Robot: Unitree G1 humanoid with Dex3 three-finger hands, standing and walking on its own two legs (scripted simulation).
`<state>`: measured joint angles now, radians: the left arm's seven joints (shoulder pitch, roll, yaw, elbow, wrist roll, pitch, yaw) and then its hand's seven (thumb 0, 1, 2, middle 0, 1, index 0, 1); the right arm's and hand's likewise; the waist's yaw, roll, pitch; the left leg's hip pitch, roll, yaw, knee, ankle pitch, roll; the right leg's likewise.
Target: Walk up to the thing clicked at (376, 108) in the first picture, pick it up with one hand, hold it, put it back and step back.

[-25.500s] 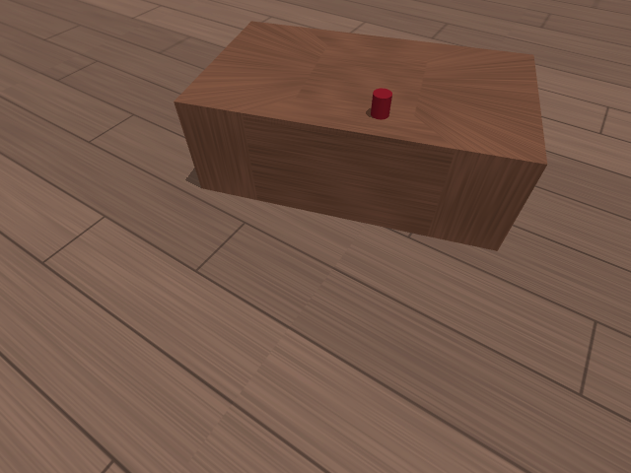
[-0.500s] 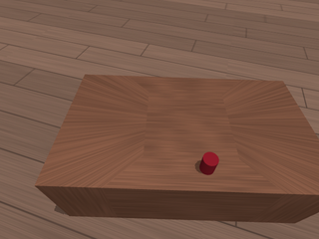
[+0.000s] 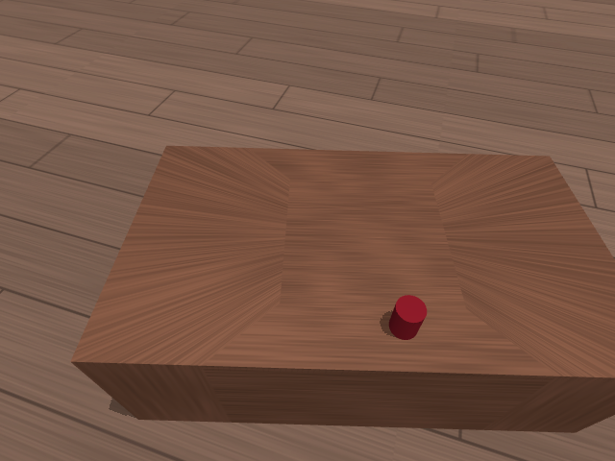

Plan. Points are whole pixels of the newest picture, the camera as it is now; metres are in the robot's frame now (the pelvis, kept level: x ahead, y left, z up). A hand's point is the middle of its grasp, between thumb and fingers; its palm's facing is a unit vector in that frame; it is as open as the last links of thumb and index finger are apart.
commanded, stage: stand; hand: right
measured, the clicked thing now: (407, 317) +0.46 -0.20 -0.29
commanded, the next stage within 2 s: none
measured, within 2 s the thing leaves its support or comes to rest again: neither
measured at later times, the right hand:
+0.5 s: hand out of the picture +0.06 -0.25 -0.16, palm faces -0.03 +0.93 -0.36, open 7.4 cm
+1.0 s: hand out of the picture +0.06 -0.25 -0.16, palm faces -0.04 +0.94 -0.35, open 7.4 cm
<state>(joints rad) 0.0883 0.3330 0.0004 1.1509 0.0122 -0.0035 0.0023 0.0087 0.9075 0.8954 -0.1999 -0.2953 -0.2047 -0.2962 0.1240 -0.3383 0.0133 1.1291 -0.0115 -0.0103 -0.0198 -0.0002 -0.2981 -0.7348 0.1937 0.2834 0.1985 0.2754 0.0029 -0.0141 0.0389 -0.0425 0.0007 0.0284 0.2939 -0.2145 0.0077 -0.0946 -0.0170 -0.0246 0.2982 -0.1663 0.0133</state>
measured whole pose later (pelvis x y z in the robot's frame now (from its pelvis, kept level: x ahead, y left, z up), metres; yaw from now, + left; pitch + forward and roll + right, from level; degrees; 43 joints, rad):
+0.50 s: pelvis +0.00 +0.00 +0.00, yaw +0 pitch -2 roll +0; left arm 0.10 0.34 0.00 1.15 0.01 -0.01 0.00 0.01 0.91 0.90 -0.20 -0.30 -0.21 -0.30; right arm 0.13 -0.34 0.01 1.14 -0.01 -0.01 -0.01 0.01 -0.90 -0.90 0.20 0.30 0.21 0.30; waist 0.00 -0.01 0.04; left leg -0.05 0.00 0.02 0.29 -0.21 0.01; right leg -0.10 -0.02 -0.03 0.29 -0.16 0.01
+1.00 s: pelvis +0.00 +0.00 +0.00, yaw +1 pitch -2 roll +0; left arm 0.11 0.34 0.00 1.15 0.01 -0.01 0.00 0.01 0.91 0.90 -0.20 -0.30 -0.21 -0.30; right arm 0.13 -0.35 0.01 1.14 -0.01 -0.01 0.00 0.01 -0.90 -0.90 0.20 0.30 0.21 0.30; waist 0.00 -0.01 0.05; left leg -0.05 0.00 0.02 0.28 -0.20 0.01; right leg -0.10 -0.02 -0.03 0.28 -0.15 0.01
